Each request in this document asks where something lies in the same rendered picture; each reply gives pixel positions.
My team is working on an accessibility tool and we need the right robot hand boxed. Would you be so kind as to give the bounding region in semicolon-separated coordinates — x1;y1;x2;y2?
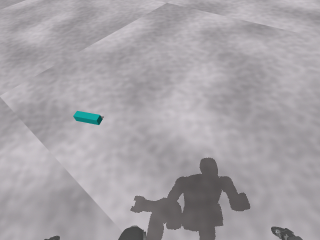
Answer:
271;226;303;240

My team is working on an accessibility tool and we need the carton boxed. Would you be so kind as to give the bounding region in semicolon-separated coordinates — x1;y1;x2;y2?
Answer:
73;111;103;125

